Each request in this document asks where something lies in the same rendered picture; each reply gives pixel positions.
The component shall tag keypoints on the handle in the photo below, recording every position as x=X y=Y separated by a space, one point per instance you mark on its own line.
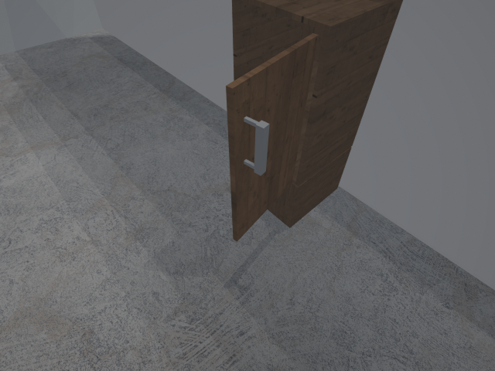
x=261 y=145

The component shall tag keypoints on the cupboard door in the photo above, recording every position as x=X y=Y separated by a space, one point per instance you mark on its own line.
x=275 y=92

